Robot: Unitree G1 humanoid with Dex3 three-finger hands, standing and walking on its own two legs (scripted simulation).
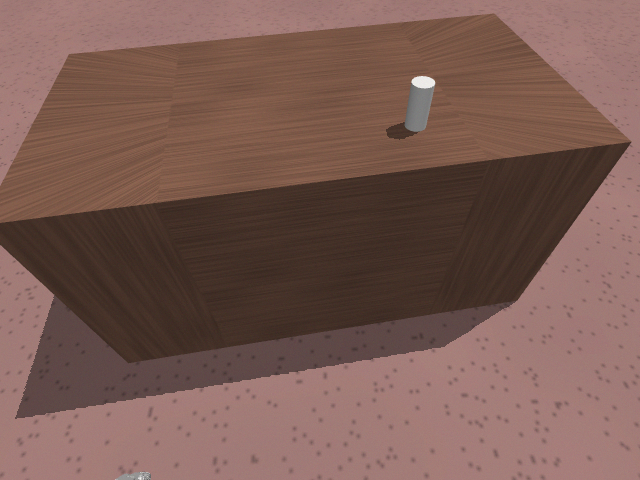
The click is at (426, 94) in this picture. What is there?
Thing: squat round
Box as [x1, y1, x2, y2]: [405, 76, 434, 131]
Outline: 429,77 418,76 413,78 411,82 405,118 405,126 413,131 422,130 426,124 434,86 434,81
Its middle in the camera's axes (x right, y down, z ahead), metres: +0.22 -0.30 +0.88
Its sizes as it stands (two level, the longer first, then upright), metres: 0.051 0.051 0.109
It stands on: a support 0.70 m high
